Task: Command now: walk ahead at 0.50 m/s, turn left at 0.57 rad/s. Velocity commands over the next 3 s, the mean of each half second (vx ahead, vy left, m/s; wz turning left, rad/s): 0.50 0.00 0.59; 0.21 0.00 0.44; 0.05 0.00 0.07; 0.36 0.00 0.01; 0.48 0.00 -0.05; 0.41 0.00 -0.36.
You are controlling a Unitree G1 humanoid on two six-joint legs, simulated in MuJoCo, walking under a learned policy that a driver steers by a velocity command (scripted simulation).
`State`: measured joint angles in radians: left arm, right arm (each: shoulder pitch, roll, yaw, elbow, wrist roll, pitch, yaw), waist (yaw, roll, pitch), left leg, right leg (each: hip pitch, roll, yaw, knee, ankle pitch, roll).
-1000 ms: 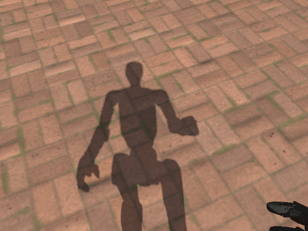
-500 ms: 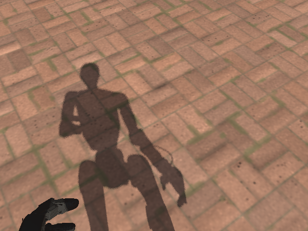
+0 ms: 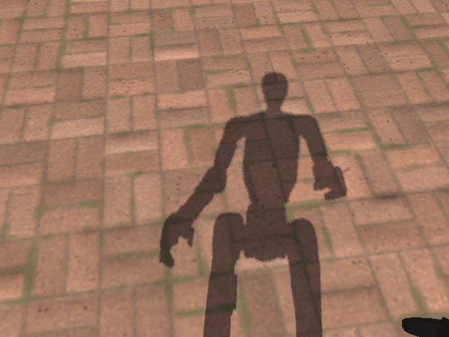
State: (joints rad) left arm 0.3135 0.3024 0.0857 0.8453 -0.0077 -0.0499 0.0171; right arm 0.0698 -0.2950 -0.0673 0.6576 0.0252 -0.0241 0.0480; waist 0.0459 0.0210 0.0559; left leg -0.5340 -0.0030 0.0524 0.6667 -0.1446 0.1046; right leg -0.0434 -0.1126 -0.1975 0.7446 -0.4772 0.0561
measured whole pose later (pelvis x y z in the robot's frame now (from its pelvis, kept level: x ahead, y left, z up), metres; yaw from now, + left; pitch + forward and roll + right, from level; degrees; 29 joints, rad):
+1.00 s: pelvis +0.43 +0.07 +0.02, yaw +30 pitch +2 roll -1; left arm 0.17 0.32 0.05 0.83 -0.01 -0.02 -0.01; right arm 0.09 -0.26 -0.04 0.59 -0.02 0.00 0.01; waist 0.04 -0.02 0.07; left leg -0.42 -0.02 0.00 0.53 -0.14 0.04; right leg -0.34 -0.05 -0.04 0.94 -0.59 0.05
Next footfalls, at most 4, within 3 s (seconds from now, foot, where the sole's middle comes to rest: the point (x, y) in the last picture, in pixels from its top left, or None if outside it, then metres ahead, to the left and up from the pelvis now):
0.46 right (270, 332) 0.45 -0.08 -0.75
0.90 left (166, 313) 0.49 0.21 -0.75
1.22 right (252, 289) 0.57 -0.03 -0.75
2.10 right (189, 185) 0.94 0.19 -0.75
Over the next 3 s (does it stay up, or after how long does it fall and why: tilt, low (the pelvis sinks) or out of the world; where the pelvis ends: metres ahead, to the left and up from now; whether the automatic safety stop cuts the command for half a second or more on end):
stays up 1.13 0.43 0.03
